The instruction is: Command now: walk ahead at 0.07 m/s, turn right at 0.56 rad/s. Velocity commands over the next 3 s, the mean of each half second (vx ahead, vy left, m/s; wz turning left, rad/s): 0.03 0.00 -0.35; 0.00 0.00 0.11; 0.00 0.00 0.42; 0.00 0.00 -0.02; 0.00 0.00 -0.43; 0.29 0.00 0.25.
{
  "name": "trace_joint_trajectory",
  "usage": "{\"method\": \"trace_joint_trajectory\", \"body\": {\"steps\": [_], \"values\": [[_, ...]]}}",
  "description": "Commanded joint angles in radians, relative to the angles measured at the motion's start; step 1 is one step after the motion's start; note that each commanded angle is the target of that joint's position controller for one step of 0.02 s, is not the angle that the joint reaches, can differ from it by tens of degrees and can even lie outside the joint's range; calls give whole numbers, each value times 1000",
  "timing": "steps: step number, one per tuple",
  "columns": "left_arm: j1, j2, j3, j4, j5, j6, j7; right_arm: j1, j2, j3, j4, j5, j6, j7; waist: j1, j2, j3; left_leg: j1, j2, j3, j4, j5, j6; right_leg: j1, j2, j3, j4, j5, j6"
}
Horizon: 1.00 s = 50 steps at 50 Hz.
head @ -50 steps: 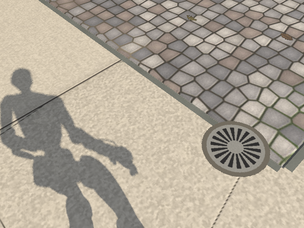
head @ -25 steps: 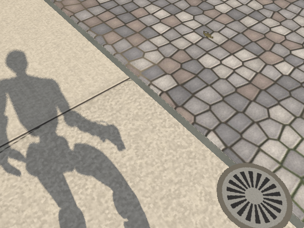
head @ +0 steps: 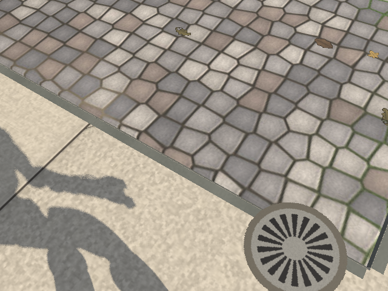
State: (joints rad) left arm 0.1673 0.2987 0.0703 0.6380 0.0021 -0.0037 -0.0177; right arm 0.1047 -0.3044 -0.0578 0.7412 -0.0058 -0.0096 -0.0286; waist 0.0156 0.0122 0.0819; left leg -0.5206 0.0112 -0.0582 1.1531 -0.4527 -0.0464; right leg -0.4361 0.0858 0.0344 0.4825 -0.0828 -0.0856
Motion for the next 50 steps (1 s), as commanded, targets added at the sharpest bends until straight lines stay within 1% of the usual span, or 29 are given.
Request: {"method": "trace_joint_trajectory", "body": {"steps": [1,4,7,11,13,14,15,16,17,18,19,20,21,24,26,28,29,30,31,32,33,36,37,40,43,46,47,49,50], "values": [[-14,158,47,-83,6,-5,23,105,-80,-24,-26,-5,7,-14,-41,-96,-220,10,0,-21,-118,50,-21,166,-241,308,-165,206,-173],[-12,171,53,-88,-4,10,42,69,-72,-19,-32,-2,12,-16,-24,-108,-235,23,-9,-39,-224,112,-40,158,-225,332,-164,39,-154],[-28,164,52,-97,-2,25,50,47,-75,-20,-36,3,11,-11,-13,-146,-212,56,-16,-40,-315,149,-41,126,-207,360,-174,-147,-130],[-9,137,39,-90,4,37,42,50,-76,-19,-41,7,-8,6,8,-176,-211,135,-13,-15,-452,132,-16,154,-223,401,-126,-108,-121],[-17,119,28,-86,-4,44,42,95,-64,-19,-29,4,-19,19,-25,-169,-200,251,-16,16,-655,241,21,135,-197,393,-76,-87,-84],[26,96,19,-72,-5,43,42,102,-91,-25,-33,-12,-23,21,-21,-122,-186,321,47,-36,-748,304,55,92,-155,359,-28,-147,-35],[79,49,5,-73,8,39,41,94,-168,-37,-49,-34,-21,17,28,105,-191,380,250,-245,-820,422,137,13,-33,223,170,-358,35],[27,101,24,-102,0,27,42,72,-169,-37,-40,-55,-19,20,19,280,-126,259,358,-420,-877,464,288,-57,36,115,294,-507,80],[8,163,43,-87,5,22,46,37,-136,-29,-63,-48,-25,19,-3,201,-112,238,345,-403,-877,448,314,-45,3,148,449,-497,108],[17,167,51,-67,-3,26,47,21,-128,-30,-62,-28,-26,14,2,152,-113,265,302,-336,-855,455,286,-66,9,145,529,-456,124],[41,138,48,-41,-2,37,51,6,-114,-24,-64,-11,-26,12,9,122,-116,291,259,-273,-835,469,256,-69,3,146,571,-430,145],[51,113,41,-32,1,45,53,-2,-94,-17,-60,0,-26,10,10,119,-112,311,246,-245,-818,513,247,-76,-9,152,588,-399,161],[53,79,30,-25,-2,49,52,0,-75,-9,-54,2,-23,10,12,114,-113,316,217,-198,-809,555,241,-52,-16,134,556,-386,172],[-2,13,0,-34,-6,44,44,25,-68,-7,-37,-2,-5,10,-23,167,-141,370,164,-122,-773,610,223,55,-69,33,289,-369,187],[-13,27,3,-27,-16,42,41,69,-94,-13,-20,0,6,10,-46,188,-154,403,175,-146,-753,625,235,121,-69,4,125,-326,183],[31,40,6,8,-13,41,41,79,-90,-8,-6,15,7,13,-20,163,-141,376,160,-144,-738,602,204,241,-67,-7,-130,-100,153],[33,70,9,9,-3,41,44,105,-82,-4,3,14,-4,16,-28,130,-147,334,154,-149,-743,553,163,316,-100,42,-157,-10,127],[42,128,18,4,8,42,52,116,-73,2,0,-7,-22,26,-50,25,-178,271,120,-106,-711,493,118,403,-177,105,-82,207,95],[40,141,26,31,9,43,47,132,-56,4,5,-9,-34,32,-75,-106,-190,292,45,-16,-726,362,72,343,-168,95,-23,116,48],[28,85,15,22,11,39,37,70,-74,4,13,-14,-36,32,-30,-74,-168,323,27,8,-697,307,39,284,-153,96,-42,14,38],[26,53,5,32,20,33,34,40,-65,4,13,-12,-32,31,-28,-64,-146,327,24,15,-692,294,33,248,-152,100,-60,-46,48],[29,50,-1,51,19,16,38,42,-44,8,30,-6,-10,20,-32,-77,-83,305,26,4,-694,310,43,204,-134,81,-69,-89,76],[40,54,1,56,20,13,41,38,-52,7,34,0,-7,19,-25,-73,-70,287,23,-1,-688,310,49,206,-129,71,-67,-109,81],[59,105,20,56,13,15,61,3,-81,-6,19,13,-1,14,-9,-84,-47,199,-3,-4,-626,317,55,217,-154,84,-69,-144,56],[83,133,34,56,8,21,75,14,-78,-15,6,19,6,15,-6,-138,-52,134,-24,13,-514,290,49,225,-250,154,-107,-128,-10],[15,125,35,27,5,17,87,52,-71,-24,-3,17,17,27,-27,-189,-71,104,-7,44,-350,61,57,201,-369,211,-101,-5,-89],[-11,125,35,19,1,14,90,61,-66,-25,-6,18,19,33,-36,-176,-70,110,3,53,-346,33,66,191,-382,197,-78,49,-94],[-34,128,39,19,-15,15,94,98,-63,-28,-1,17,20,44,-56,-121,-80,200,-4,62,-500,159,99,154,-332,110,14,47,-38],[16,112,39,29,-12,17,93,106,-114,-43,-8,12,18,44,-37,7,-82,260,37,-67,-649,365,135,107,-244,17,163,-78,30]]}}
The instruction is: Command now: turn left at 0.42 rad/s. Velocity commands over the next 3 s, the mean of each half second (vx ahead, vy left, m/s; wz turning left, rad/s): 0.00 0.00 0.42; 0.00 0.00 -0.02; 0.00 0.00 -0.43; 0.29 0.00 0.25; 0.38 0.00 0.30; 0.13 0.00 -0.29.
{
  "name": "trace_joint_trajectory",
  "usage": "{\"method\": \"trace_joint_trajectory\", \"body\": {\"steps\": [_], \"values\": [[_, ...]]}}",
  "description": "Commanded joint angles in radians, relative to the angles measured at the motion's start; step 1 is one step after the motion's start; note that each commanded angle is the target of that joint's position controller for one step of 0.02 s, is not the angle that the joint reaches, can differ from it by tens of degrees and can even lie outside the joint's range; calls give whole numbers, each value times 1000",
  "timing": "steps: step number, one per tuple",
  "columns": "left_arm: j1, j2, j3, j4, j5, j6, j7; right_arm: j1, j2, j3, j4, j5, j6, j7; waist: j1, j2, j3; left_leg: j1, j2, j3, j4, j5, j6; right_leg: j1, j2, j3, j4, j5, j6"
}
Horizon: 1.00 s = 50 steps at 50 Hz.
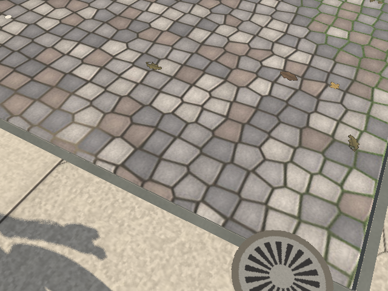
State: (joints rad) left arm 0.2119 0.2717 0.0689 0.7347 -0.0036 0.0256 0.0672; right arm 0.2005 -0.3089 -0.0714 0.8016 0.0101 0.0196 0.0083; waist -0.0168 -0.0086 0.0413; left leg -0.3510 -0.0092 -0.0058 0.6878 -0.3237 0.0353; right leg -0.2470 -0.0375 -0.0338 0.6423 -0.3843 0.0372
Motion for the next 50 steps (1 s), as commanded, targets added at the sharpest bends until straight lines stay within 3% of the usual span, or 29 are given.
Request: {"method": "trace_joint_trajectory", "body": {"steps": [1,2,3,4,5,8,11,17,20,21,22,23,24,25,27,28,31,33,34,36,37,38,39,40,42,44,46,48,50], "values": [[-44,94,29,-109,17,-11,11,21,-238,-60,-83,-8,-15,1,17,308,-31,167,244,-491,-326,390,198,-284,73,-55,258,-50,21],[-113,84,22,-131,14,-15,15,94,-212,-44,-85,-39,-31,5,-56,308,-106,241,335,-670,-396,424,310,-369,103,102,470,-315,23],[-80,104,28,-121,-1,-16,11,67,-183,-33,-93,-41,-47,4,-27,205,-122,252,332,-604,-373,416,299,-382,74,153,570,-285,12],[-57,113,33,-98,-3,-14,7,12,-172,-33,-110,-23,-51,-2,-1,116,-115,235,286,-517,-347,378,251,-379,55,151,590,-212,9],[-52,123,38,-87,3,-14,8,-28,-165,-31,-121,-5,-45,-11,9,75,-102,222,257,-465,-345,340,211,-388,37,152,549,-137,11],[-53,93,33,-84,2,-20,-1,-32,-142,-24,-130,1,-19,-35,14,111,-119,183,173,-376,-359,307,177,-298,52,122,437,-22,33],[-80,76,23,-91,-4,-27,-9,-12,-148,-32,-140,2,-6,-49,-5,127,-121,209,161,-393,-364,238,179,-264,66,124,254,1,47],[-56,103,25,-78,-13,-46,-36,-44,-152,-39,-167,-1,16,-44,-13,180,-117,151,166,-470,-360,194,180,-107,75,112,28,15,34],[-6,85,22,-56,-7,-59,-52,-67,-132,-27,-167,11,28,-45,23,161,-118,115,129,-459,-306,212,135,29,72,78,-216,171,-7],[-1,101,25,-55,5,-62,-53,-38,-113,-21,-160,10,27,-46,21,127,-117,68,93,-430,-273,150,94,99,25,109,-279,238,-30],[4,156,31,-69,27,-61,-51,3,-70,-7,-156,-7,22,-44,-4,-33,-128,-11,8,-327,-119,-23,34,164,-149,288,-340,295,-91],[-23,203,36,-68,56,-59,-55,-21,-83,-16,-183,-1,11,-45,-27,-226,-60,-114,-113,-177,-7,-213,-15,69,-279,470,-381,358,-236],[-68,159,26,-87,56,-67,-55,-29,-144,-33,-174,-18,2,-47,-6,-191,-52,-97,-72,-186,185,-273,-58,9,-322,506,-396,330,-308],[-94,142,20,-91,41,-70,-52,-20,-167,-47,-158,-9,2,-45,-13,-152,-44,-113,-71,-188,289,-238,-74,12,-283,453,-388,313,-297],[-122,115,8,-82,9,-75,-47,11,-126,-43,-122,-11,16,-49,-21,-118,-36,-142,-53,-194,350,-152,-111,55,-212,356,-352,332,-247],[-116,97,-1,-73,4,-74,-46,15,-93,-33,-114,-10,19,-48,-20,-114,-38,-130,-45,-185,329,-133,-124,67,-189,314,-336,402,-240],[-83,101,-2,-48,9,-57,-46,-34,-25,-2,-127,-6,11,-37,15,-149,-73,-30,4,-72,100,-115,-145,112,-133,225,-289,526,-227],[-35,127,2,-30,10,-42,-45,-58,-29,2,-129,2,5,-33,45,-169,-91,36,-1,-34,-50,-97,-141,136,-141,239,-260,581,-236],[-36,131,1,-25,3,-37,-46,-33,-37,-1,-116,5,4,-32,30,-164,-93,83,-6,-20,-165,-9,-131,135,-138,240,-244,589,-229],[7,120,-6,-2,-7,-44,-49,-3,-72,-6,-98,-9,3,-34,20,-122,-89,232,15,-57,-365,245,-89,81,-120,235,-238,551,-167],[22,107,-15,-2,12,-61,-57,13,-129,-15,-105,-16,6,-43,34,-38,-122,328,96,-136,-320,466,-59,27,-90,199,-210,477,-114],[53,88,-17,-1,21,-75,-64,6,-165,-25,-81,-15,10,-43,79,101,-136,299,99,-132,-234,446,-4,29,-16,120,-234,331,-66],[1,96,-22,12,26,-77,-66,-1,-88,-11,-83,-15,9,-34,29,67,-131,264,80,-118,-244,328,14,58,0,100,-220,273,-28],[-43,103,-18,10,14,-74,-67,2,-65,-4,-77,-24,6,-32,13,48,-96,247,72,-113,-258,265,6,30,9,98,-205,258,-21],[-82,115,-14,-7,-3,-56,-57,-4,-104,-16,-77,-24,0,-41,3,79,-44,225,71,-110,-265,232,0,-36,23,102,-155,291,-32],[-83,121,-8,-20,-11,-43,-50,33,-126,-25,-71,-20,-2,-53,-2,121,-32,211,118,-143,-285,215,30,-86,42,100,-80,269,-35],[-73,117,-2,-30,-15,-32,-48,43,-141,-33,-75,-17,2,-62,-2,170,-19,199,211,-214,-323,236,97,-146,54,77,20,164,-26],[-58,114,7,-37,-14,-21,-53,1,-133,-29,-100,-25,-2,-71,-1,222,-23,180,328,-286,-347,354,184,-200,43,56,228,-134,-21],[-62,107,11,-51,-19,-9,-61,-22,-140,-31,-107,-23,-12,-74,5,158,-14,197,376,-274,-347,483,218,-268,-4,80,345,-230,-14]]}}
Over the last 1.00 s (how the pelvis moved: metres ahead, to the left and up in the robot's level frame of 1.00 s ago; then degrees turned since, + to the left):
0.04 0.06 -0.01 -4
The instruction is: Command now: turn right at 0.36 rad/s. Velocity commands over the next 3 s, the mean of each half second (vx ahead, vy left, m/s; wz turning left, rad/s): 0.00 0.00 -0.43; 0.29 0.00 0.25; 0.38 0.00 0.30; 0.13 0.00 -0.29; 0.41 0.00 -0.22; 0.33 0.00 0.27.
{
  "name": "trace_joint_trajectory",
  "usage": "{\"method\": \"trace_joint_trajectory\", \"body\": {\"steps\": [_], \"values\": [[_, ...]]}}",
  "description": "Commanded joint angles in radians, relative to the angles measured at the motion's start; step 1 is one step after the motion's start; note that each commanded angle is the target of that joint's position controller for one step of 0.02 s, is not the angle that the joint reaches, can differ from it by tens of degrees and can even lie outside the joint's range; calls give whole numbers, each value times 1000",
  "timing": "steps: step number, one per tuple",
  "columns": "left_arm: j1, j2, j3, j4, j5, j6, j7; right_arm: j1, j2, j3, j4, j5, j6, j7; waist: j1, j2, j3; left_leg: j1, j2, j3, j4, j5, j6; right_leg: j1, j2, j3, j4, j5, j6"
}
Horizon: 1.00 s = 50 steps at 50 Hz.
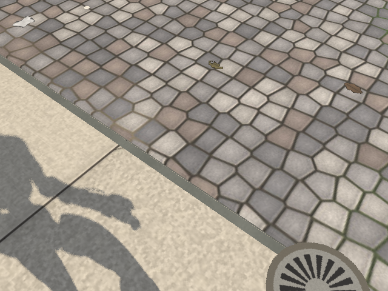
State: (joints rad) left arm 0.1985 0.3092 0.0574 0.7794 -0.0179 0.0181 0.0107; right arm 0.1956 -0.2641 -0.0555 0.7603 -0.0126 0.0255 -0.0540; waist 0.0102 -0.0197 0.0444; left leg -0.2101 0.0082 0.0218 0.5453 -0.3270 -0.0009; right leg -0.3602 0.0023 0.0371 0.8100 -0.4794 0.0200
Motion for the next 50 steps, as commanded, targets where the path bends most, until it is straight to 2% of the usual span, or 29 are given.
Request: {"method": "trace_joint_trajectory", "body": {"steps": [1,4,6,7,8,9,10,11,12,13,14,16,19,24,25,27,28,30,33,35,36,37,38,39,40,42,44,47,50], "values": [[-39,60,19,-95,-4,4,-8,-47,-194,-52,-68,9,-21,-10,-10,146,-23,55,338,-252,-192,508,232,-136,-61,3,139,-94,6],[-6,67,20,-94,-5,11,-27,-93,-204,-58,-71,24,-9,-7,-2,159,-73,49,283,-129,-135,550,182,-5,-42,-69,-24,58,6],[58,79,32,-82,-6,14,-39,-92,-191,-55,-65,40,1,-5,27,136,-101,22,245,-59,-32,444,130,126,7,-120,-234,235,-23],[76,109,46,-83,4,13,-33,-25,-158,-48,-42,39,0,1,20,30,-98,-46,184,13,115,271,66,212,10,-48,-361,367,-55],[82,244,76,-118,6,10,-12,1,-89,-26,-65,-15,-1,6,-13,-279,-87,-324,60,99,427,-219,-48,349,-247,351,-441,731,-164],[106,267,66,-143,47,-15,-27,-98,-103,-26,-115,-8,-8,-1,40,-271,-144,-407,-42,-62,618,-405,-60,282,-399,584,-486,814,-363],[84,233,58,-150,54,-38,-35,-116,-142,-37,-116,11,-7,-5,39,-150,-125,-436,-17,-116,707,-357,-52,278,-372,537,-498,715,-375],[41,206,52,-151,39,-50,-31,-110,-161,-45,-106,17,-6,-7,15,-98,-89,-449,6,-124,701,-260,-39,262,-313,446,-487,623,-319],[2,188,49,-155,20,-48,-22,-96,-166,-52,-82,11,-6,-13,0,-41,-83,-449,26,-128,666,-176,-40,265,-265,391,-480,540,-265],[-18,175,42,-159,6,-44,-13,-93,-170,-55,-79,7,-5,-16,-8,-55,-79,-429,32,-133,632,-118,-46,251,-237,358,-481,548,-240],[-14,165,36,-161,4,-39,-5,-84,-161,-55,-75,10,-7,-11,-13,-73,-93,-392,18,-128,633,-76,-56,242,-210,333,-485,575,-233],[5,153,34,-169,7,-34,7,-69,-140,-52,-73,17,-12,-4,-12,-78,-122,-376,0,-123,601,-30,-71,275,-191,310,-485,606,-237],[13,147,33,-177,8,-26,17,-80,-125,-47,-72,18,-13,-2,1,-76,-123,-381,-2,-120,488,-2,-93,311,-187,308,-489,568,-240],[1,138,26,-173,24,-13,20,-96,-120,-40,-71,19,-19,6,21,-111,-84,-282,18,-107,317,-3,-106,232,-171,316,-506,415,-247],[-13,124,20,-171,29,-12,18,-85,-118,-37,-65,19,-21,9,20,-110,-84,-248,29,-103,280,-5,-104,217,-172,306,-506,395,-249],[-9,91,4,-152,33,-16,11,-67,-102,-25,-51,19,-32,22,32,-118,-93,-160,38,-70,180,10,-93,176,-156,298,-551,135,-247],[3,121,11,-140,31,-16,7,-78,-110,-23,-54,23,-38,28,49,-139,-65,-157,24,-41,167,-7,-85,160,-165,320,-576,31,-253],[20,158,20,-123,28,-19,3,-94,-131,-21,-64,38,-55,37,62,-132,-20,-179,17,-29,132,-58,-50,167,-200,370,-600,-83,-263],[10,159,20,-110,11,-30,3,-54,-115,-11,-47,46,-86,53,34,-87,-2,-124,11,-9,-5,-25,19,173,-214,358,-585,-114,-251],[-19,131,12,-112,7,-39,0,35,-107,-9,-5,40,-101,58,-17,-59,-17,39,-8,1,-122,33,66,96,-169,283,-529,-84,-216],[-50,91,-1,-124,15,-49,-3,108,-123,-13,17,42,-105,57,-48,-23,-29,137,42,-85,-157,13,97,25,-124,215,-425,-19,-180],[-91,24,-18,-158,28,-64,-9,203,-189,-26,35,39,-109,52,-64,150,-61,257,197,-354,-249,-84,175,-124,-2,45,-159,46,-109],[-147,71,-3,-206,17,-89,-7,254,-280,-56,48,31,-114,64,-82,287,16,297,350,-686,-355,-146,310,-361,81,-37,8,-74,-63],[-152,125,13,-201,0,-107,-10,243,-231,-44,36,27,-124,68,-85,190,56,316,368,-716,-368,-158,333,-453,31,29,131,-103,-55],[-138,124,15,-190,-7,-120,-22,226,-194,-34,27,26,-129,67,-69,162,56,346,325,-640,-360,-121,302,-488,-1,51,174,-17,-57],[-158,117,17,-185,10,-132,-35,224,-179,-31,15,35,-121,60,-74,124,41,394,260,-522,-353,37,260,-529,-26,32,162,116,-40],[-185,82,12,-194,18,-138,-47,239,-144,-21,8,34,-102,49,-69,128,18,346,198,-419,-357,193,235,-460,-22,5,82,210,-11],[-248,28,-3,-211,15,-139,-54,231,-163,-28,-12,33,-82,29,-82,137,27,199,132,-314,-353,293,207,-313,14,-35,-105,354,28],[-313,28,-5,-233,6,-140,-56,258,-195,-38,-16,36,-73,21,-104,154,43,65,129,-314,-346,266,190,-155,44,-43,-240,454,37]]}}
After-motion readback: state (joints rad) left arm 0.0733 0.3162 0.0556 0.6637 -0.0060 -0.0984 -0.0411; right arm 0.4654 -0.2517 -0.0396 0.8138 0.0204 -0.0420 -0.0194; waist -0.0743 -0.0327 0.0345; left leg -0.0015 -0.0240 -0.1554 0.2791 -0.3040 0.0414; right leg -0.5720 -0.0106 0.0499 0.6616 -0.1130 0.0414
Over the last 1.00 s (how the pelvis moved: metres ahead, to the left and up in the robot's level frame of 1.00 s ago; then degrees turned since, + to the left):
-0.01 -0.01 0.01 9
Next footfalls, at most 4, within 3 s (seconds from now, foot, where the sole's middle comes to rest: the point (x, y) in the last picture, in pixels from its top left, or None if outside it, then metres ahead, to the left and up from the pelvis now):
0.14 right None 0.03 -0.13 -0.77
0.72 left None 0.07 0.08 -0.77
1.14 right None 0.37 -0.19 -0.77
1.56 left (181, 273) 0.55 0.08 -0.77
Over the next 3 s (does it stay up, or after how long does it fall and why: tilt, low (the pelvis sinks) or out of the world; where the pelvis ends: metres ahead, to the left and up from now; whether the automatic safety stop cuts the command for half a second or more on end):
stays up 0.95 -0.14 -0.01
